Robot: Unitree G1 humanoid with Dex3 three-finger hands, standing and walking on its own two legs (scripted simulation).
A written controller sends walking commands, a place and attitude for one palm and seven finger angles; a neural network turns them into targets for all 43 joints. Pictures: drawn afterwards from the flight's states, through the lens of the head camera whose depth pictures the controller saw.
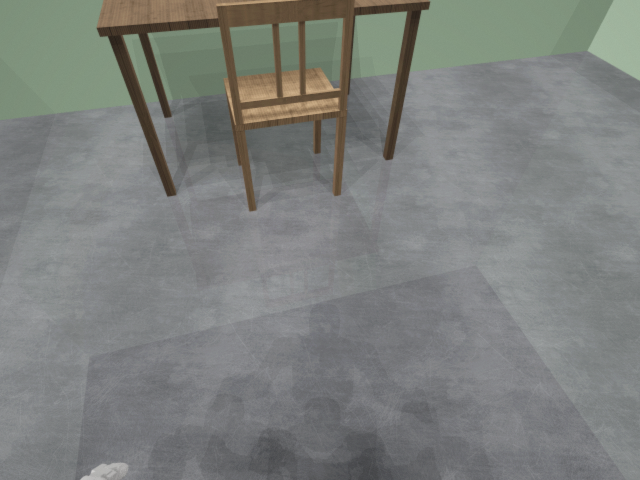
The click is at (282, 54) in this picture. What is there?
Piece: chair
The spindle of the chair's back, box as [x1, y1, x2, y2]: [272, 23, 282, 97]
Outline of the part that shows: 277,23 272,24 276,89 277,96 280,97 282,96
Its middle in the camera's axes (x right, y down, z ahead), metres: -0.15 -0.60 +1.32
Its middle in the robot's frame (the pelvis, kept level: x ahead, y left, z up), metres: +1.38 +0.22 -0.11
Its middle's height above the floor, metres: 0.66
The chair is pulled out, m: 0.00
